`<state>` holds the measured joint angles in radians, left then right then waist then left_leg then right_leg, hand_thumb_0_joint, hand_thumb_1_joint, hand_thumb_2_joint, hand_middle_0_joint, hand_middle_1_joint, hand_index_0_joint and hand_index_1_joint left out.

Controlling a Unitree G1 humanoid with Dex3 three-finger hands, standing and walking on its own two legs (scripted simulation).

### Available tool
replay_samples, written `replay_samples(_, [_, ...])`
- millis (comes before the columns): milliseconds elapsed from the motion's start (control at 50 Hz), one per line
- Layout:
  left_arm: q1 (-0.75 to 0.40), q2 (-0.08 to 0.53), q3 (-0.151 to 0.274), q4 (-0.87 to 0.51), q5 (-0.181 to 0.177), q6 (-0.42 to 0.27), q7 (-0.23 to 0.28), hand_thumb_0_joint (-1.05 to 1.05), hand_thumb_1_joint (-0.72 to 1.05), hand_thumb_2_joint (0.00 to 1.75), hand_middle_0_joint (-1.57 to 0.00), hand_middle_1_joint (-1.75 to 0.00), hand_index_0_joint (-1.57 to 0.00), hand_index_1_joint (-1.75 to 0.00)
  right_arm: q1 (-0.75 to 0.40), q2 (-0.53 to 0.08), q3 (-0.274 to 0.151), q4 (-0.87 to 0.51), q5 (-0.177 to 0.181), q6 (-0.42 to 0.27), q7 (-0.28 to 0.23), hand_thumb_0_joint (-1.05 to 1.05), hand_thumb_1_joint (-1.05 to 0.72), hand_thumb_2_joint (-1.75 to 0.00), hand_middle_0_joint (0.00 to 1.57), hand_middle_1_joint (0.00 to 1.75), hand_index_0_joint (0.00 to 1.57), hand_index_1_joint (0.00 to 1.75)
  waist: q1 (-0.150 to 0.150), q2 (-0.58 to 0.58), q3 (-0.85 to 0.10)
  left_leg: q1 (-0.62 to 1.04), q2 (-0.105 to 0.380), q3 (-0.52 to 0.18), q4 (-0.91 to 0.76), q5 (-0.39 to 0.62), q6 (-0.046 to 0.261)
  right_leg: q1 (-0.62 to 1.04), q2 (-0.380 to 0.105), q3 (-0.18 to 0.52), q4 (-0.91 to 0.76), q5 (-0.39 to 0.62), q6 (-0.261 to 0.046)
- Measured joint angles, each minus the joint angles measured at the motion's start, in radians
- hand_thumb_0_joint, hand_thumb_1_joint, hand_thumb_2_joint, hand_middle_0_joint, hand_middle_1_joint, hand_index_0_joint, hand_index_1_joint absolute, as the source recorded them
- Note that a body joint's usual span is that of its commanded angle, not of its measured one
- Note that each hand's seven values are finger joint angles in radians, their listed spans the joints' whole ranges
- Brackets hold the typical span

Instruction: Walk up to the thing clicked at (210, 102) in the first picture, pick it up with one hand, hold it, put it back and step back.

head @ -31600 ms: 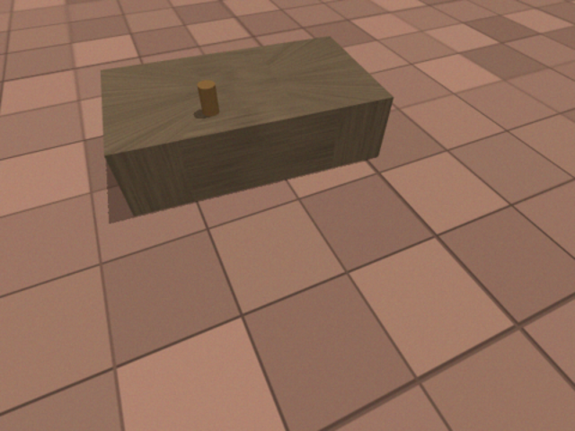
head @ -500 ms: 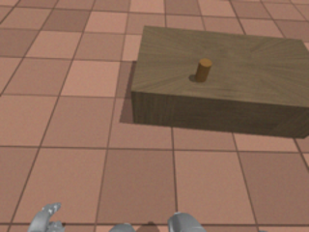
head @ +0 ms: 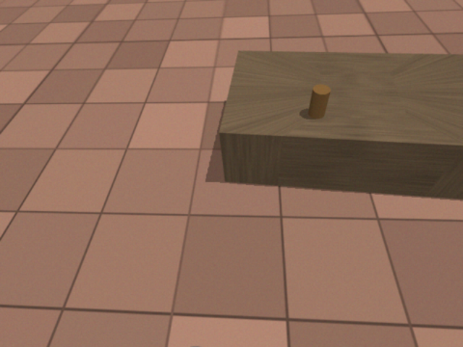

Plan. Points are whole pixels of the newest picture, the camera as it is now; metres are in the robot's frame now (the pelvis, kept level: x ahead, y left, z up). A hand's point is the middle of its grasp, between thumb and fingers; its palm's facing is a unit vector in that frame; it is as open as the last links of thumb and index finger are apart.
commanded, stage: step back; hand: right
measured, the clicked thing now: (318, 102) +1.14 -0.28 -0.33
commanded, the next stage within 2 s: stand in 0.88 s
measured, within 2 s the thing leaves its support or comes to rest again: neither
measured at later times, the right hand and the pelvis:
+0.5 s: hand out of the picture +0.11 -0.28 -0.15, palm faces -0.06 +0.93 -0.36, open 7.4 cm; pelvis +0.02 -0.01 +0.01, yaw +0 degrees
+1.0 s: hand (373, 340) +0.18 -0.22 -0.13, palm faces -0.04 +0.95 -0.32, open 7.4 cm; pelvis +0.05 +0.02 +0.01, yaw -1 degrees
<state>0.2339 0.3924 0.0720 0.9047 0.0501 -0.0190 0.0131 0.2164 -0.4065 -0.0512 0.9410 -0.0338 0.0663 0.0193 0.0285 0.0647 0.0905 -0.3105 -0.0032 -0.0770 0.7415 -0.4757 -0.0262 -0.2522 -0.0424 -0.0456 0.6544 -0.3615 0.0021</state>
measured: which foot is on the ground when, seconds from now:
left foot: up 0.00-0.00, down 0.02-0.32, up 0.34-0.60, down 0.62-1.00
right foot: down 0.00-0.06, up 0.08-0.28, down 0.30-1.00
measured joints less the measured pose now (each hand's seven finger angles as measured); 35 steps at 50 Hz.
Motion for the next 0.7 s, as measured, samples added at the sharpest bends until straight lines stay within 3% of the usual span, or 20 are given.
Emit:
replay_samples(40, [-0.017,0.020,0.002,-0.004,-0.004,0.007,-0.002,0.01,0.89,0.90,-0.21,-0.30,-0.21,-0.30,0.001,0.023,-0.003,0.027,-0.005,-0.013,0.003,0.00,-0.90,-0.90,0.20,0.30,0.20,0.30,0.009,-0.049,0.017,0.056,-0.024,0.034,-0.116,0.139,0.010,-0.013,-0.036,0.012,0.046,-0.019,0.008])
replay_samples(60, [-0.015,0.028,0.003,-0.002,-0.006,0.011,-0.001,0.01,0.90,0.90,-0.21,-0.30,-0.21,-0.30,-0.002,0.039,-0.003,0.034,-0.009,-0.020,0.004,0.00,-0.90,-0.90,0.20,0.30,0.20,0.30,0.020,-0.085,0.024,0.075,-0.043,0.059,-0.137,0.170,0.015,-0.021,-0.054,0.038,0.071,-0.028,-0.004])
replay_samples(120, [-0.002,0.020,-0.005,0.040,-0.018,0.025,-0.006,0.01,0.90,0.90,-0.20,-0.30,-0.21,-0.30,0.016,0.052,0.003,0.027,-0.011,-0.044,0.010,0.01,-0.90,-0.90,0.20,0.30,0.21,0.30,-0.003,-0.086,-0.014,0.072,-0.031,0.058,-0.137,0.163,0.045,-0.064,-0.009,0.058,0.179,-0.151,-0.018])
replay_samples(160, [0.002,0.018,-0.008,0.056,-0.024,0.025,-0.016,0.01,0.90,0.90,-0.20,-0.30,-0.21,-0.30,0.022,0.056,0.007,0.025,-0.014,-0.049,0.011,0.00,-0.90,-0.90,0.20,0.30,0.21,0.30,-0.016,-0.082,-0.031,0.080,-0.016,0.050,-0.156,0.166,0.057,-0.079,0.014,0.053,0.211,-0.167,-0.023])
replay_samples(260, [0.006,0.015,-0.003,0.072,-0.026,0.007,-0.032,0.01,0.90,0.90,-0.20,-0.30,-0.21,-0.30,0.011,0.053,0.006,0.016,-0.013,-0.059,0.011,0.00,-0.90,-0.90,0.20,0.30,0.21,0.30,-0.032,-0.091,-0.041,0.082,0.000,0.047,-0.187,0.186,0.030,-0.055,0.022,0.032,0.073,-0.087,-0.013])
replay_samples(320, [0.001,-0.007,-0.001,0.085,-0.018,-0.012,-0.024,0.01,0.90,0.90,-0.20,-0.30,-0.21,-0.30,-0.001,0.030,0.001,0.018,-0.005,-0.044,0.006,0.00,-0.90,-0.90,0.20,0.30,0.21,0.30,-0.027,-0.050,-0.031,0.060,0.031,0.029,-0.118,0.137,0.022,0.002,0.056,0.005,-0.063,0.068,-0.026])
replay_samples(360, [0.008,-0.026,-0.003,0.083,-0.004,-0.025,-0.019,0.01,0.90,0.90,-0.20,-0.30,-0.21,-0.30,-0.001,0.023,-0.002,0.026,-0.001,-0.032,-0.006,0.00,-0.90,-0.90,0.20,0.30,0.21,0.30,-0.015,-0.027,-0.039,0.015,0.011,-0.023,-0.003,0.034,0.033,0.010,0.070,-0.010,-0.063,0.060,-0.037])
replay_samples(400, [0.016,-0.036,-0.005,0.081,0.000,-0.027,-0.019,0.01,0.90,0.90,-0.20,-0.30,-0.21,-0.30,0.000,0.022,-0.002,0.035,0.002,-0.033,-0.012,0.00,-0.90,-0.90,0.20,0.30,0.20,0.30,0.010,-0.036,-0.043,-0.029,-0.024,-0.023,0.097,-0.011,0.035,0.018,0.058,0.001,-0.070,0.049,-0.047])
replay_samples(480, [0.024,-0.053,-0.014,0.084,-0.010,-0.039,-0.013,0.01,0.90,0.90,-0.21,-0.30,-0.21,-0.30,-0.015,0.006,-0.001,0.034,0.008,-0.050,-0.013,0.00,-0.90,-0.90,0.20,0.30,0.20,0.30,0.019,-0.020,-0.022,-0.077,-0.022,-0.025,0.128,0.030,0.030,0.062,0.046,-0.003,-0.121,0.058,-0.038])
replay_samples(580, [0.008,-0.043,-0.021,0.080,-0.020,-0.034,-0.007,0.01,0.90,0.90,-0.21,-0.30,-0.21,-0.30,-0.046,0.012,0.003,0.033,0.009,-0.055,-0.014,0.00,-0.90,-0.90,0.20,0.30,0.20,0.30,0.016,-0.021,0.010,-0.052,0.020,0.027,-0.034,0.106,0.029,0.072,0.028,-0.015,-0.090,0.021,-0.022])
replay_samples(640, [-0.017,-0.025,-0.025,0.070,-0.030,-0.019,-0.003,0.01,0.90,0.90,-0.21,-0.30,-0.21,-0.30,-0.069,0.031,0.005,0.043,0.009,-0.059,-0.017,0.00,-0.90,-0.90,0.20,0.30,0.20,0.30,0.012,-0.043,0.028,-0.003,0.015,0.064,-0.158,0.267,0.027,0.056,0.005,-0.021,-0.015,-0.031,-0.006])
replay_samples(700, [-0.049,-0.015,-0.027,0.067,-0.046,0.001,0.003,0.01,0.90,0.90,-0.20,-0.30,-0.21,-0.30,-0.101,0.060,0.015,0.048,0.008,-0.061,-0.020,0.00,-0.90,-0.90,0.20,0.30,0.20,0.30,0.022,-0.075,0.043,-0.001,0.005,0.087,-0.138,0.240,0.025,0.019,-0.003,0.017,0.066,-0.035,-0.004])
